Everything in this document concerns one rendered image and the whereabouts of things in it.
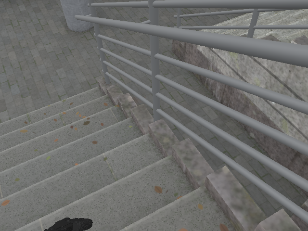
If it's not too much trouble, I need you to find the robot left hand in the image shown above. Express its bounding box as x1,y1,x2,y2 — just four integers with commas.
44,218,92,231

